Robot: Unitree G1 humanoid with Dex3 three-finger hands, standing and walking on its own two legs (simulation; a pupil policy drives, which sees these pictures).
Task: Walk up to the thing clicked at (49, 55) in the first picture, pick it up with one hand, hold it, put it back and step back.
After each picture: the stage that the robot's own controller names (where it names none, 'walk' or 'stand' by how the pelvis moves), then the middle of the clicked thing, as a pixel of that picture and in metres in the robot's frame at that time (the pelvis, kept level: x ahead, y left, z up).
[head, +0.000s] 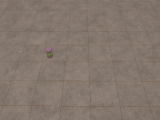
stand; (49, 52) +1.21 +0.39 -0.72
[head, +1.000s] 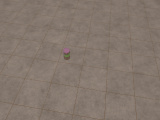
walk; (66, 54) +1.12 +0.18 -0.70
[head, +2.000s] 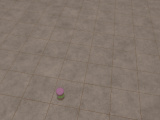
walk; (60, 94) +0.68 +0.19 -0.71
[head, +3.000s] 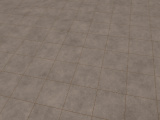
walk; out of the picture +0.38 +0.22 -0.70
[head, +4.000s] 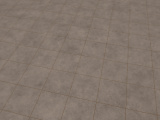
stand; out of the picture +0.27 +0.18 -0.72
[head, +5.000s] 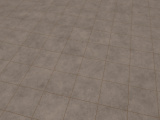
stand; out of the picture +0.26 +0.17 -0.73
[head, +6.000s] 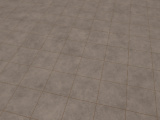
stand; out of the picture +0.27 +0.19 -0.73
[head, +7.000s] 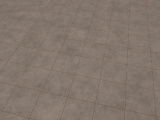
stand; out of the picture +0.26 +0.19 -0.73
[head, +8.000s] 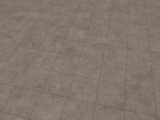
go down; out of the picture +0.26 +0.19 -0.73
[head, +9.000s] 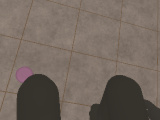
go down; (25, 76) +0.35 +0.22 -0.30
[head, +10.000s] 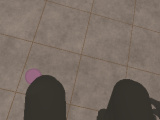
close in; (35, 78) +0.34 +0.22 -0.30
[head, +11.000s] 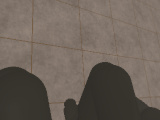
close in; out of the picture +0.32 +0.25 -0.21
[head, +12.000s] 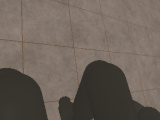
close; out of the picture +0.34 +0.27 -0.21
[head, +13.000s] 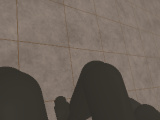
lift; out of the picture +0.34 +0.27 -0.21
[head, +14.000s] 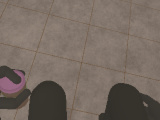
lift; (14, 90) +0.28 +0.24 -0.06
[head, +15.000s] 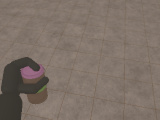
lift; (35, 83) +0.33 +0.17 +0.06
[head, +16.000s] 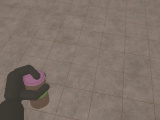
hold; (37, 89) +0.32 +0.17 +0.01
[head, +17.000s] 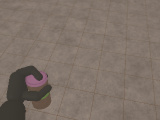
hold; (39, 90) +0.32 +0.17 +0.01
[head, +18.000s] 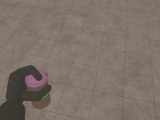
hold; (38, 90) +0.32 +0.17 +0.01
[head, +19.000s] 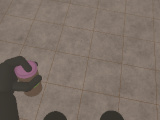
crouch; (29, 79) +0.36 +0.19 -0.06
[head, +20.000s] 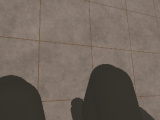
lower; out of the picture +0.37 +0.28 -0.19
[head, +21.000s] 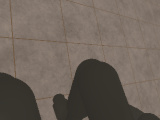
lower; out of the picture +0.37 +0.29 -0.22
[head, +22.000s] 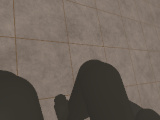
lower; out of the picture +0.37 +0.29 -0.21
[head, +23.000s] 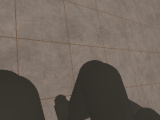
lower; out of the picture +0.36 +0.29 -0.21
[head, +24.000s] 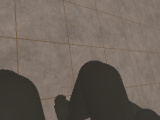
loosen; out of the picture +0.36 +0.29 -0.21
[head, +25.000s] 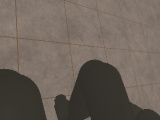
withdraw; out of the picture +0.34 +0.27 -0.22
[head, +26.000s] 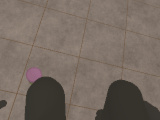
walk; (35, 77) +0.37 +0.22 -0.31
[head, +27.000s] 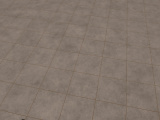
stand; out of the picture +0.29 +0.18 -0.66
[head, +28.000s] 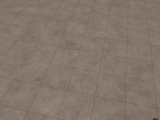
stand; out of the picture +0.31 +0.19 -0.66
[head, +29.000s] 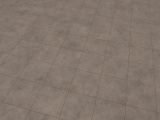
stand; out of the picture +0.31 +0.18 -0.69
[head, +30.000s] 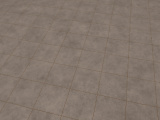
walk; out of the picture +0.33 +0.18 -0.72
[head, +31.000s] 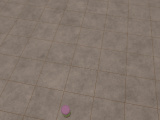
walk; (66, 111) +0.41 +0.15 -0.70
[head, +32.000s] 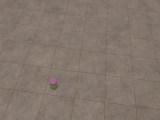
walk; (53, 83) +0.65 +0.22 -0.70
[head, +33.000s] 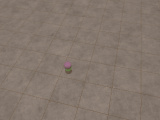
stand; (68, 67) +0.94 +0.21 -0.70
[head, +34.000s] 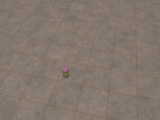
stand; (65, 72) +0.94 +0.20 -0.72
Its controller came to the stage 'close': yes
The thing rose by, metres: 0.72
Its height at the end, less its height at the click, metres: +0.00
